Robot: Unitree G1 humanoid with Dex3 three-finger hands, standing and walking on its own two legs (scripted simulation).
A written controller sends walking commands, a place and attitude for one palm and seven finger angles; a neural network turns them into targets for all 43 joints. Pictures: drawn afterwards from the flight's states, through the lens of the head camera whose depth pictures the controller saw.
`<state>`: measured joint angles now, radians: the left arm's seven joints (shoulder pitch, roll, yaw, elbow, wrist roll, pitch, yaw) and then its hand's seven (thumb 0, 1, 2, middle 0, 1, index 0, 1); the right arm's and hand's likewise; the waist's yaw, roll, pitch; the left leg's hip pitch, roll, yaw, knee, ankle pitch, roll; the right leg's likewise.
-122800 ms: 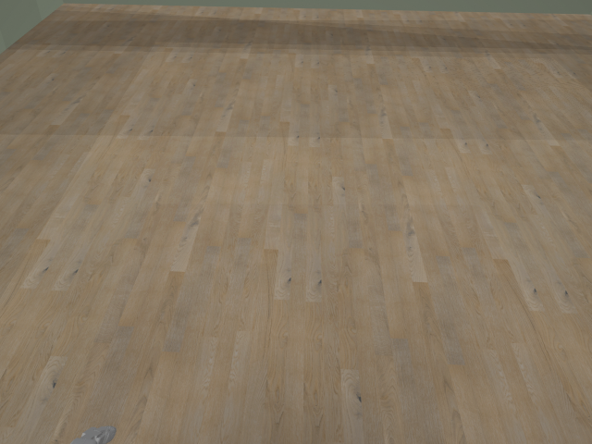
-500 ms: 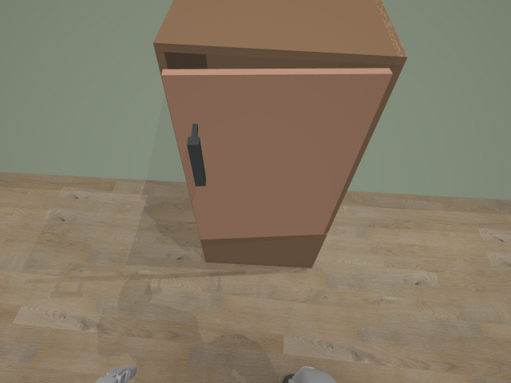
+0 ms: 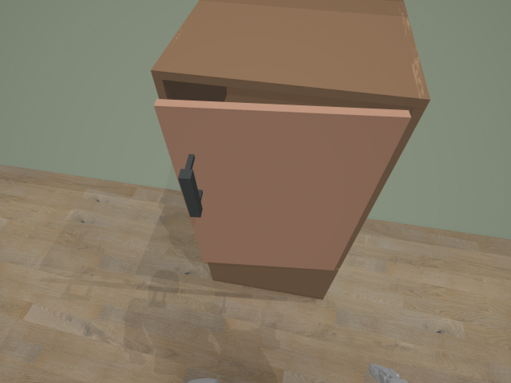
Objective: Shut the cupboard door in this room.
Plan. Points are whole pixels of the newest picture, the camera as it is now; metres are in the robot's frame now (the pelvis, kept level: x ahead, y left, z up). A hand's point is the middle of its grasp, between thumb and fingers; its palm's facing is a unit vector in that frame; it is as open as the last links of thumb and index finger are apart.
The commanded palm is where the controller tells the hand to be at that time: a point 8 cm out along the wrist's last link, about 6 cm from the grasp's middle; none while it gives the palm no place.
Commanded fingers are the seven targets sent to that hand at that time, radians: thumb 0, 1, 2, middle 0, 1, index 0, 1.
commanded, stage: come to a stop and stand still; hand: left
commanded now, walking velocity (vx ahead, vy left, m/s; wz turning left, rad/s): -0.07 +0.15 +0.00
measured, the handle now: (193, 186) +0.45 +0.17 -0.01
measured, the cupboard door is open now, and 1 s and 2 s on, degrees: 6 6 6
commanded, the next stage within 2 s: look again from close up in 0.90 s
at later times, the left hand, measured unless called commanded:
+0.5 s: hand out of the picture -0.04 +0.21 -0.17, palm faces +0.08 -0.97 -0.23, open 7.4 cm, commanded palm none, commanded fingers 0.00 0.90 0.90 -0.20 -0.30 -0.20 -0.30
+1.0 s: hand out of the picture -0.04 +0.21 -0.17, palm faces +0.02 -0.99 -0.17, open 7.4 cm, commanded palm none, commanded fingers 0.00 0.90 0.90 -0.20 -0.30 -0.20 -0.30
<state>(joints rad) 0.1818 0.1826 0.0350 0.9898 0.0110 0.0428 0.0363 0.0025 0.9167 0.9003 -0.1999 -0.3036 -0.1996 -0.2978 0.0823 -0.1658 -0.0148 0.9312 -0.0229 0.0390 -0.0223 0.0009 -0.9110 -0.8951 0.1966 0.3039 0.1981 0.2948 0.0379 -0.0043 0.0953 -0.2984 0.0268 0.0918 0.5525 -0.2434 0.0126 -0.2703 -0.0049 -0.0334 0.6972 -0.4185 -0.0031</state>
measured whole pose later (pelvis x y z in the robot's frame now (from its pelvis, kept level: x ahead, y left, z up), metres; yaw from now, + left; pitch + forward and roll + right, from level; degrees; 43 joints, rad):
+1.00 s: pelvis -0.04 +0.04 +0.01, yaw -1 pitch -1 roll +0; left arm 0.25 0.17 0.01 1.14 0.01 0.01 0.02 0.00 0.91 0.90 -0.20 -0.30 -0.20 -0.30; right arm 0.30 -0.13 0.00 1.10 -0.01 0.00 -0.03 0.00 -0.91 -0.90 0.20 0.30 0.20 0.29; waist 0.01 -0.04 0.05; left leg -0.12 0.02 0.04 0.39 -0.25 -0.01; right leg -0.19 -0.05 0.01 0.40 -0.19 0.04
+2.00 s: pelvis -0.04 +0.03 +0.00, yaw +0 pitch -2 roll +0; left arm 0.39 0.19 0.01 1.06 0.03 0.03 0.00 0.00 0.91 0.90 -0.20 -0.30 -0.20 -0.30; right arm 0.32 -0.17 -0.02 1.08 -0.02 0.03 -0.01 0.01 -0.91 -0.90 0.20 0.30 0.20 0.29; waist 0.00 -0.01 0.02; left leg -0.19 0.05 0.01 0.55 -0.33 -0.02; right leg -0.23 -0.02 -0.02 0.53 -0.27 0.02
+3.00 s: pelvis +0.02 -0.01 +0.00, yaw +1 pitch -3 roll +0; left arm 0.31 0.17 -0.02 1.05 0.02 0.01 0.04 0.00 0.92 0.90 -0.20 -0.30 -0.20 -0.30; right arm 0.24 -0.18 -0.01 0.98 -0.02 0.00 -0.01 0.00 -0.94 -0.90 0.20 0.30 0.20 0.29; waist 0.00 0.01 0.02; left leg -0.21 0.00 0.14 0.52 -0.27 0.06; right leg -0.23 -0.06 -0.11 0.51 -0.24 0.01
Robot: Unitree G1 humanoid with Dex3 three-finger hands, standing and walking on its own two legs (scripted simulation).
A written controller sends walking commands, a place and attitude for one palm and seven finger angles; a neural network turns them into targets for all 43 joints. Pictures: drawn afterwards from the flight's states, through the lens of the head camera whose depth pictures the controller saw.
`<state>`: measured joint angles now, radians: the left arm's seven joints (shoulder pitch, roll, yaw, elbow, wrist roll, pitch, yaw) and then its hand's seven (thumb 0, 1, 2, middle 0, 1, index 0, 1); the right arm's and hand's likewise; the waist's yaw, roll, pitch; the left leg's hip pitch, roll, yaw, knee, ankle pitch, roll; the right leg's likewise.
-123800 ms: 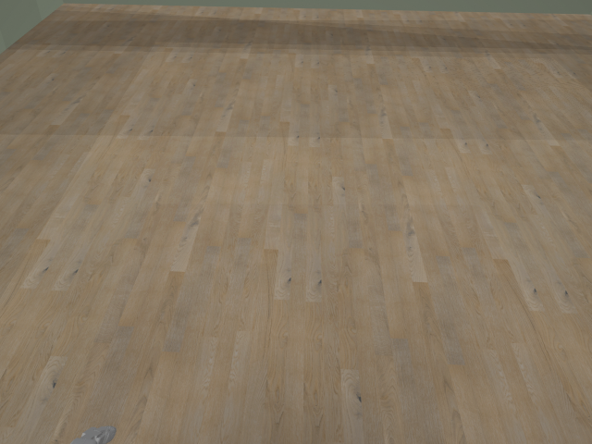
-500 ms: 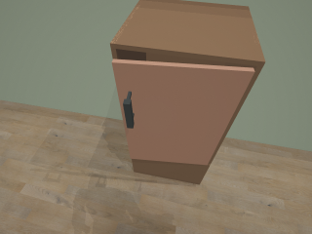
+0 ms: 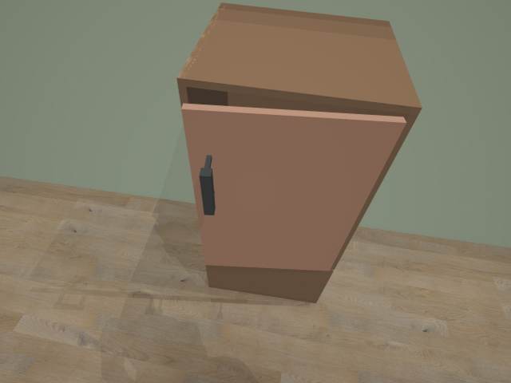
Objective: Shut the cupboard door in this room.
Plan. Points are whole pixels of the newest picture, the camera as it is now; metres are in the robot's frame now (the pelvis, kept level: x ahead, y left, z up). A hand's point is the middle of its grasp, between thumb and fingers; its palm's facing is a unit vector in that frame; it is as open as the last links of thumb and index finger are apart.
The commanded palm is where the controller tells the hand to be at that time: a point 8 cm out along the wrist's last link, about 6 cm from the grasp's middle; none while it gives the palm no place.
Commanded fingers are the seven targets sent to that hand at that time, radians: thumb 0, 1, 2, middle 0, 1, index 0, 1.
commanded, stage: look again from close up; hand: left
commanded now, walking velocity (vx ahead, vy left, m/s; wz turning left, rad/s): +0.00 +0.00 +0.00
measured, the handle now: (209, 185) +0.49 +0.13 -0.02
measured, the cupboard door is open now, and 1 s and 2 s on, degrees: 6 6 6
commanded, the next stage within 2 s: shuffle to correct the standing spot in 0.54 s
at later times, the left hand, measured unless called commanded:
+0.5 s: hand out of the picture +0.06 +0.21 -0.17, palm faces +0.02 -0.96 -0.27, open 7.4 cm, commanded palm none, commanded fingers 0.00 0.90 0.90 -0.20 -0.30 -0.20 -0.30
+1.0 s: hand out of the picture -0.04 +0.17 -0.18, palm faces +0.03 -0.98 -0.19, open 7.4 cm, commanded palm none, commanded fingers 0.00 0.90 0.90 -0.20 -0.30 -0.20 -0.30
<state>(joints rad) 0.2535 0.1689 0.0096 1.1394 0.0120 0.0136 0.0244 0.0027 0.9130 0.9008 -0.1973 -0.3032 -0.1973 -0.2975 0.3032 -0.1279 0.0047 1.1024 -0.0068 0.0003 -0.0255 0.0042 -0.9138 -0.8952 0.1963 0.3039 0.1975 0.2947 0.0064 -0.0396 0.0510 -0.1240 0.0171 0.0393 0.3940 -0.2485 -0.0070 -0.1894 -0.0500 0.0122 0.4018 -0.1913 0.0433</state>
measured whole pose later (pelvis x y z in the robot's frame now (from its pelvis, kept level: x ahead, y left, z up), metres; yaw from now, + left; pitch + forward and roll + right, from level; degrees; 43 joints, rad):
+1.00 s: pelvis +0.00 -0.02 -0.01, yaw +1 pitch -2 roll +0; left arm 0.39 0.19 0.01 1.06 0.03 0.03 0.00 0.00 0.91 0.90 -0.20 -0.30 -0.20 -0.30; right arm 0.32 -0.17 -0.02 1.08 -0.02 0.03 -0.01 0.01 -0.91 -0.90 0.20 0.30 0.20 0.29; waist 0.00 -0.01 0.02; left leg -0.19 0.05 0.01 0.55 -0.33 -0.02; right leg -0.23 -0.02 -0.02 0.53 -0.27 0.02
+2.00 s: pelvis +0.06 -0.05 -0.01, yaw +1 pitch -3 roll +0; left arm 0.31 0.17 -0.02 1.05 0.02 0.01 0.04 0.00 0.92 0.90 -0.20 -0.30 -0.20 -0.30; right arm 0.24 -0.18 -0.01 0.98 -0.02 0.00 -0.01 0.00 -0.94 -0.90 0.20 0.30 0.20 0.29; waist 0.00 0.01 0.02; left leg -0.21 0.00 0.14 0.52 -0.27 0.06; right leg -0.23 -0.06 -0.11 0.51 -0.24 0.01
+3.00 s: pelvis +0.07 -0.04 -0.01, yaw +1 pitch -2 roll +0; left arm 0.45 0.15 0.00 0.74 -0.03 0.16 0.07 0.04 0.95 0.90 -0.20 -0.30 -0.20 -0.30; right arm 0.35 -0.13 0.04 1.04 0.00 -0.07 -0.05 0.03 -0.94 -0.89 0.20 0.30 0.20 0.29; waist -0.01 -0.04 0.04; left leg -0.19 -0.01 0.14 0.47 -0.25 0.07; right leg -0.21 -0.06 -0.10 0.47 -0.23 0.01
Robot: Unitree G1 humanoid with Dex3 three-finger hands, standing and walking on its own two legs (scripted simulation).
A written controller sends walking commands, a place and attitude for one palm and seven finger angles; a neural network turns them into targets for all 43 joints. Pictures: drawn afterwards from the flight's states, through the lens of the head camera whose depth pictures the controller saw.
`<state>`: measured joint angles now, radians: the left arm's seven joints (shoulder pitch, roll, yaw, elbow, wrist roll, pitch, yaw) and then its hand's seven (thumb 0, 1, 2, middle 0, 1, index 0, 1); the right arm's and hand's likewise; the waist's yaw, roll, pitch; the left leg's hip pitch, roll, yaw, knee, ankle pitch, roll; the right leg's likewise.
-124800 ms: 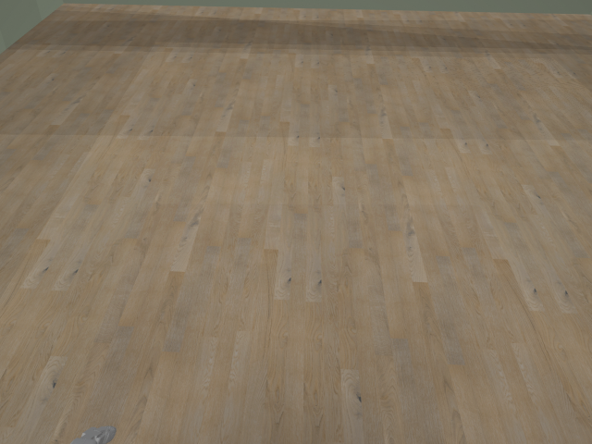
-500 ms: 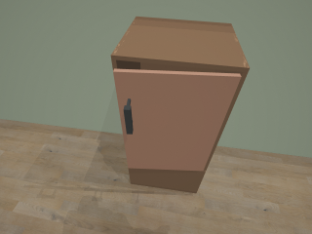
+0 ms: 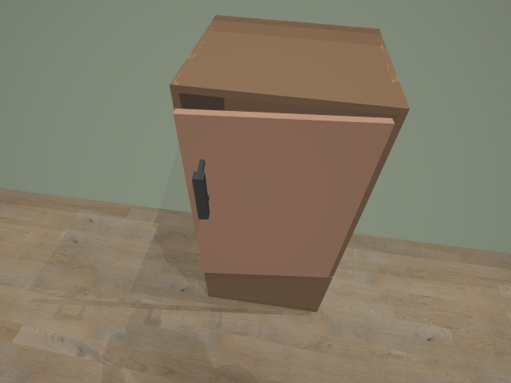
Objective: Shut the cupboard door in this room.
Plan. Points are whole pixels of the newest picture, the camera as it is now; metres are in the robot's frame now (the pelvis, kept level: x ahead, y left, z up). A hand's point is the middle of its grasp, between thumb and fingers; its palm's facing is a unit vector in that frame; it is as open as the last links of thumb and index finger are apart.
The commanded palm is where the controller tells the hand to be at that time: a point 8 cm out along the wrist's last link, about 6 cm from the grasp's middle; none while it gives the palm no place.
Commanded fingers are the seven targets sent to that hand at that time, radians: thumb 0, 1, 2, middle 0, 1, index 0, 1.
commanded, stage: shuffle to correct the standing spot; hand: left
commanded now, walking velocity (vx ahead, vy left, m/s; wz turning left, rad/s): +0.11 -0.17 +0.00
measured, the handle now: (202, 189) +0.49 +0.14 -0.01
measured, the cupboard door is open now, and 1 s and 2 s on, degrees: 6 6 6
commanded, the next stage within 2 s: come to a stop and stand still in 0.24 s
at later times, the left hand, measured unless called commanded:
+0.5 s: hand out of the picture +0.11 +0.14 -0.17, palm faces +0.06 -0.97 -0.24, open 7.3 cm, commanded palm none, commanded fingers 0.00 0.90 0.90 -0.20 -0.30 -0.20 -0.30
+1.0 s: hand out of the picture +0.07 +0.15 -0.17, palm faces +0.02 -0.98 -0.22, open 7.3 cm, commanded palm none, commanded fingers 0.00 0.90 0.90 -0.20 -0.30 -0.20 -0.30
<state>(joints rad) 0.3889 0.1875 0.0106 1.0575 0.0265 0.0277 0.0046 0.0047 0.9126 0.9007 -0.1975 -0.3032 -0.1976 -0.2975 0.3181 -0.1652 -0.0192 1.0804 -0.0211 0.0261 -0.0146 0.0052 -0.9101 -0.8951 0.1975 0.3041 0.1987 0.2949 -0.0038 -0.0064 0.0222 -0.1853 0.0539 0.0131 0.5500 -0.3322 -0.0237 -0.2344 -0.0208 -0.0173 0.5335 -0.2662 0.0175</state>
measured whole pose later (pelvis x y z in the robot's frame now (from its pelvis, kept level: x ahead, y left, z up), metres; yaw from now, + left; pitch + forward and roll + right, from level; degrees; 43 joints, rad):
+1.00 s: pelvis +0.06 -0.03 +0.00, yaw +1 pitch -3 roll +0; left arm 0.31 0.17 -0.02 1.05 0.02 0.01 0.04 0.00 0.92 0.90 -0.20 -0.30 -0.20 -0.30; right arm 0.24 -0.18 -0.01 0.98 -0.02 0.00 -0.01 0.00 -0.94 -0.90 0.20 0.30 0.20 0.29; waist 0.00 0.01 0.02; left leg -0.21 0.00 0.14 0.52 -0.27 0.06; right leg -0.23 -0.06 -0.11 0.51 -0.24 0.01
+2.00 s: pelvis +0.07 -0.02 +0.01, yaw +0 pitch -2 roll +0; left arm 0.45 0.15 0.00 0.74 -0.03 0.16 0.07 0.04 0.95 0.90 -0.20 -0.30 -0.20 -0.30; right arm 0.35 -0.13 0.04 1.04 0.00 -0.07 -0.05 0.03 -0.94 -0.89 0.20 0.30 0.20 0.29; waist -0.01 -0.04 0.04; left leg -0.19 -0.01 0.14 0.47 -0.25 0.07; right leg -0.21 -0.06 -0.10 0.47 -0.23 0.01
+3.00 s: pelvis +0.06 -0.04 -0.09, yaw +4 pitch +15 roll -2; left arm 0.49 0.24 0.11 -0.08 -0.28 -0.44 -0.26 0.02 0.91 0.90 -0.99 -1.17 -0.99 -1.17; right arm 0.27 -0.26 -0.03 0.51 0.03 -0.17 -0.05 0.01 -0.91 -0.90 0.20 0.30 0.20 0.29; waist -0.01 0.02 -0.14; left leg -0.92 0.02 0.04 1.19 -0.53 0.05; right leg -0.88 -0.01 -0.12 1.14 -0.52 -0.04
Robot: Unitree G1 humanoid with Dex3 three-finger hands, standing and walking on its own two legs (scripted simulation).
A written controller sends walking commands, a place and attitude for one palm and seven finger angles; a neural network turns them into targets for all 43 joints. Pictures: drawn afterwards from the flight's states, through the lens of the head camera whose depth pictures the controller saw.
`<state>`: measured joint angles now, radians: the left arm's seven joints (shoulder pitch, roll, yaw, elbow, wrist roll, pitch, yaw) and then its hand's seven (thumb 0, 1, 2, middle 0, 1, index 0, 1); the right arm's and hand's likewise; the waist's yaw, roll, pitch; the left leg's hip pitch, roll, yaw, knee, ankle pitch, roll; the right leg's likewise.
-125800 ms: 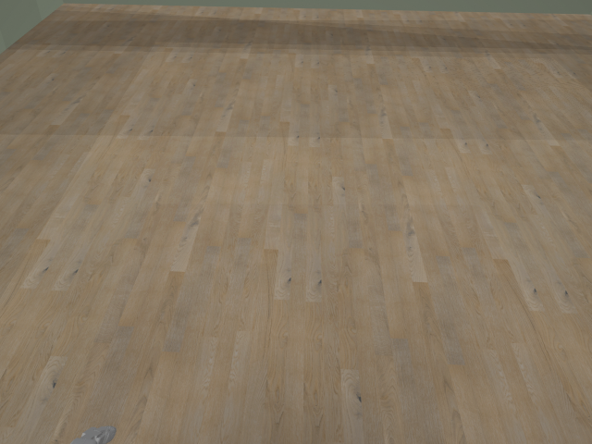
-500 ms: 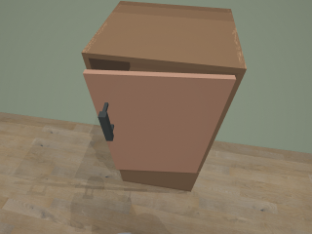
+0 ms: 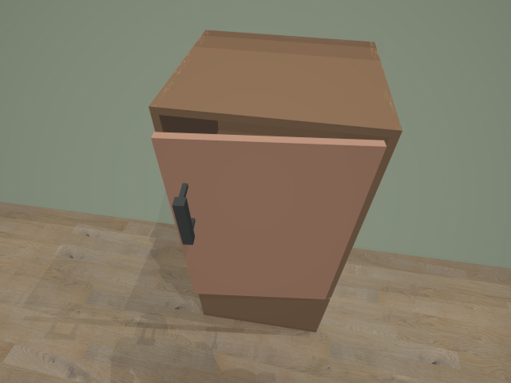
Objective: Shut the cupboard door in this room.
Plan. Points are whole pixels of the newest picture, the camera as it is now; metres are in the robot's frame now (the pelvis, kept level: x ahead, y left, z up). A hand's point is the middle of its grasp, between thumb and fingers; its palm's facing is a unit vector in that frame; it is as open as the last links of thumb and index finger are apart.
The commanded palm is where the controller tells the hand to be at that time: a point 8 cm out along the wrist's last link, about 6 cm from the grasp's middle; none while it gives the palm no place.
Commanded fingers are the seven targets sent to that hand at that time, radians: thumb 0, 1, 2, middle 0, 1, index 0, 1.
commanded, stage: come to a stop and stand still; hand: left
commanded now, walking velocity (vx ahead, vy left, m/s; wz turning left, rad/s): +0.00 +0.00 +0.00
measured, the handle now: (186, 214) +0.43 +0.17 -0.01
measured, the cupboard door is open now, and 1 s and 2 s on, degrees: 6 6 6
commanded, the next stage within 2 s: look again from close up in 0.26 s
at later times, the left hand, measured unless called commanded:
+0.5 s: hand out of the picture +0.00 +0.16 -0.17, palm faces +0.01 -0.99 -0.16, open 7.3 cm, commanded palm none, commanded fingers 0.00 0.90 0.90 -0.20 -0.30 -0.20 -0.30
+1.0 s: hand out of the picture +0.01 +0.17 -0.16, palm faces +0.08 -0.98 -0.18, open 7.3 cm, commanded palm +0.11 +0.20 -0.07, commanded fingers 0.00 0.90 0.90 -0.25 -0.36 -0.25 -0.36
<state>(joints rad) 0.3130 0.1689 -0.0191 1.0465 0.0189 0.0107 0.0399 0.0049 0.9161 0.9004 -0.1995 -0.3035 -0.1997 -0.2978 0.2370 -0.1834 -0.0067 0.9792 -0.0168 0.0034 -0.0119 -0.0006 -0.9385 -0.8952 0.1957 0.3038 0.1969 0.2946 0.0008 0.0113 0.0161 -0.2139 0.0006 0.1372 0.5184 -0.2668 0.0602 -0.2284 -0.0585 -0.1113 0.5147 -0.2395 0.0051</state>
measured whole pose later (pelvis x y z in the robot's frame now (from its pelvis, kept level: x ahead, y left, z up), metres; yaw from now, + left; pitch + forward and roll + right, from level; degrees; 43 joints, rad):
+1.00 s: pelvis +0.01 +0.01 +0.00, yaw +0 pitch -2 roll +0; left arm 0.45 0.15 0.00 0.74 -0.03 0.16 0.07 0.04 0.95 0.90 -0.20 -0.30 -0.20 -0.30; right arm 0.35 -0.13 0.04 1.04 0.00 -0.07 -0.05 0.03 -0.94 -0.89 0.20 0.30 0.20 0.29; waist -0.01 -0.04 0.04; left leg -0.19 -0.01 0.14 0.47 -0.25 0.07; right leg -0.21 -0.06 -0.10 0.47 -0.23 0.01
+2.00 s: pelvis +0.00 -0.01 -0.09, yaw +4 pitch +15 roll -2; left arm 0.49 0.24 0.11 -0.08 -0.28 -0.44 -0.26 0.02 0.91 0.90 -0.99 -1.17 -0.99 -1.17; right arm 0.27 -0.26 -0.03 0.51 0.03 -0.17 -0.05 0.01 -0.91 -0.90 0.20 0.30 0.20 0.29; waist -0.01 0.02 -0.14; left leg -0.92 0.02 0.04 1.19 -0.53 0.05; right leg -0.88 -0.01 -0.12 1.14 -0.52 -0.04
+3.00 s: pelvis +0.00 +0.00 -0.07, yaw +4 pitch +13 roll -3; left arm 0.39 0.26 0.14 -0.04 -0.29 -0.37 -0.27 0.02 0.90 0.90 -1.30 -1.50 -1.30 -1.50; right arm 0.27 -0.25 0.03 0.47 0.03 -0.16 -0.02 0.01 -0.91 -0.90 0.20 0.30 0.20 0.30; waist -0.01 0.03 -0.13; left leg -0.82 0.02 0.04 1.10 -0.51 0.06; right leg -0.78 -0.01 -0.12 1.05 -0.49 -0.03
